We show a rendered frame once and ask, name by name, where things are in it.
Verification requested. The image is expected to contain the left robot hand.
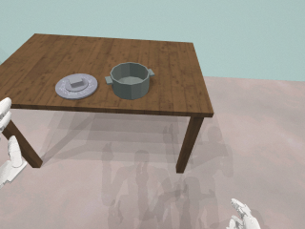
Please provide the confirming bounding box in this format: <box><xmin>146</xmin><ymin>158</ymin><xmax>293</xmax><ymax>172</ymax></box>
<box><xmin>0</xmin><ymin>97</ymin><xmax>28</xmax><ymax>189</ymax></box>

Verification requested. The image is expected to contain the pot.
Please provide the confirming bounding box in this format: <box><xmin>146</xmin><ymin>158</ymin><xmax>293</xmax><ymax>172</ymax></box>
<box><xmin>105</xmin><ymin>62</ymin><xmax>155</xmax><ymax>100</ymax></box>

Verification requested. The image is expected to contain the right robot hand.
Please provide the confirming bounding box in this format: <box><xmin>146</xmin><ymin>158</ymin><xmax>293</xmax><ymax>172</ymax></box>
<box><xmin>226</xmin><ymin>198</ymin><xmax>261</xmax><ymax>229</ymax></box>

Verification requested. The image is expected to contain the table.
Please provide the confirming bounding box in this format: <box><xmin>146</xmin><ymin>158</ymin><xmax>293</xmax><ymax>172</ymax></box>
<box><xmin>0</xmin><ymin>33</ymin><xmax>214</xmax><ymax>174</ymax></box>

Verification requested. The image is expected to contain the lid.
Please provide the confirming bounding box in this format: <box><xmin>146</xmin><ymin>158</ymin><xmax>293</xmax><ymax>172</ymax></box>
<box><xmin>55</xmin><ymin>73</ymin><xmax>98</xmax><ymax>100</ymax></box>

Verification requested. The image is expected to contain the knob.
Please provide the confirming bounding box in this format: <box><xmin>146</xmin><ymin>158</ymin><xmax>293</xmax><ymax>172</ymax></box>
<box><xmin>68</xmin><ymin>75</ymin><xmax>83</xmax><ymax>87</ymax></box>

